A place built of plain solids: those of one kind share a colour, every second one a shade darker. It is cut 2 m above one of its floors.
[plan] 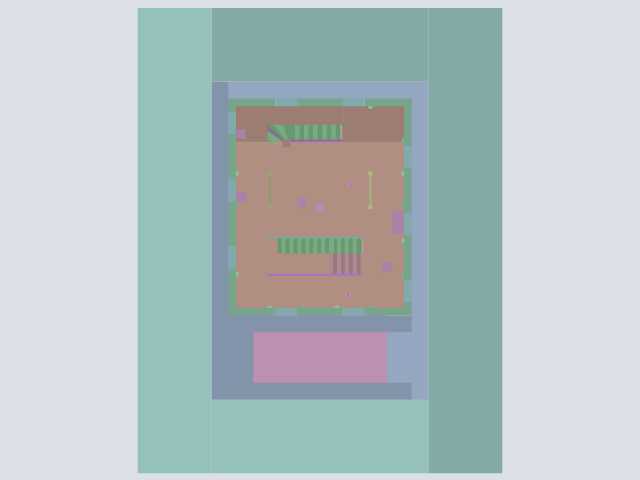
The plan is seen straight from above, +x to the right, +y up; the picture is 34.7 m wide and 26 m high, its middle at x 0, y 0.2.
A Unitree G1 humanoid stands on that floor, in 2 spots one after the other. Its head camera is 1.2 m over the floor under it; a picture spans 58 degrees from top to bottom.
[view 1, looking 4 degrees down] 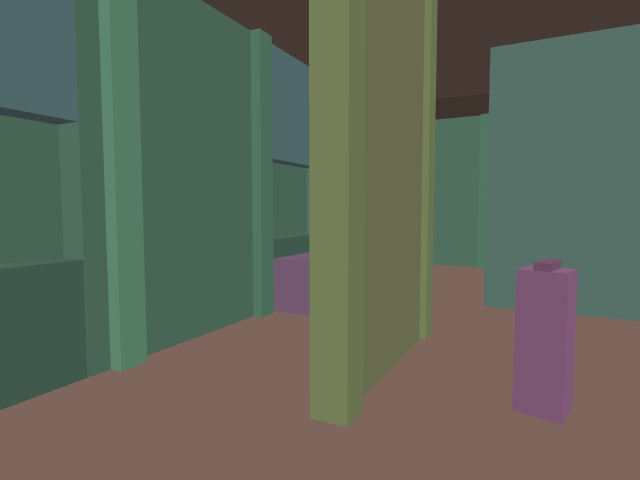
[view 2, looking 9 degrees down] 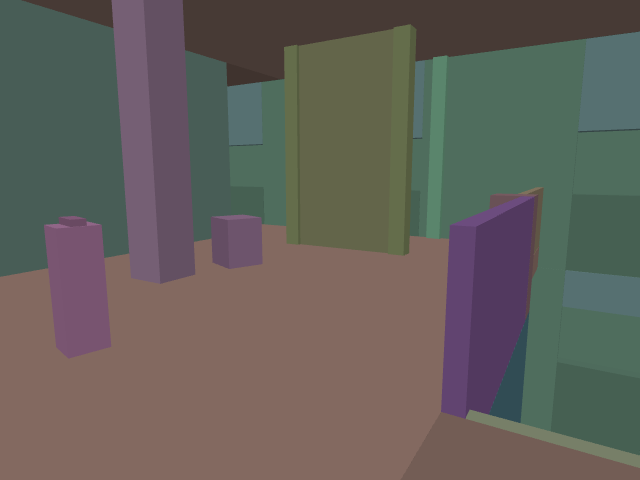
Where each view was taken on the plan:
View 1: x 1.70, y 6.04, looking -63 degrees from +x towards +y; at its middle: post_storey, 2.39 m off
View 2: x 3.25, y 6.04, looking -149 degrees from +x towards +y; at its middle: screen_storey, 6.99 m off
